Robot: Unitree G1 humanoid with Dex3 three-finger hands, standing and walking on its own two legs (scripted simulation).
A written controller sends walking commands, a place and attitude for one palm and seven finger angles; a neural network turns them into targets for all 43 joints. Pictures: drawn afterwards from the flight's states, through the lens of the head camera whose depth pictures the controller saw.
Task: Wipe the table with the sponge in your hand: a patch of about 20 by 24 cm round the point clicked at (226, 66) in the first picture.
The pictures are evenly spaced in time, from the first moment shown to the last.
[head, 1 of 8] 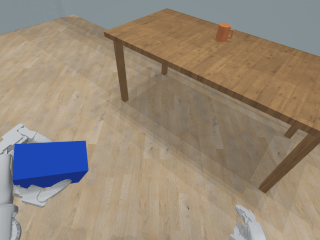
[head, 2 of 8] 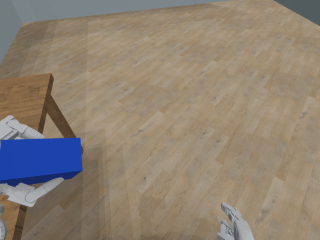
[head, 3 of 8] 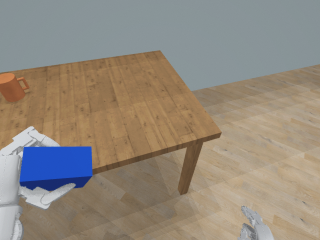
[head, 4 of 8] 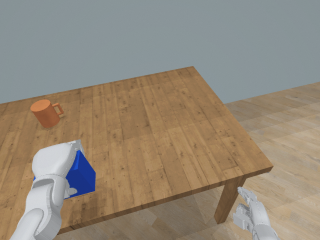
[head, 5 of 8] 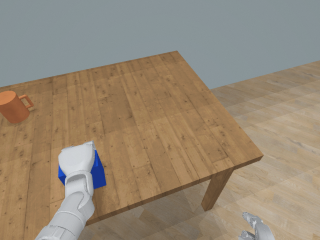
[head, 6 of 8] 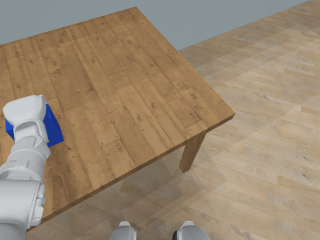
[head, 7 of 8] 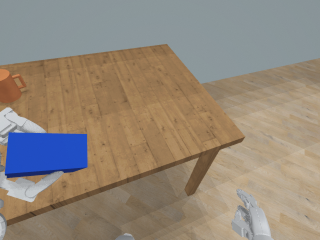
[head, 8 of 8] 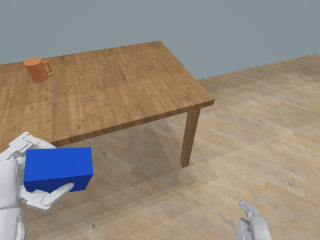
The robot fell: no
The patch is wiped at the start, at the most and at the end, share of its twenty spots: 0.00 0.85 0.85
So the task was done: no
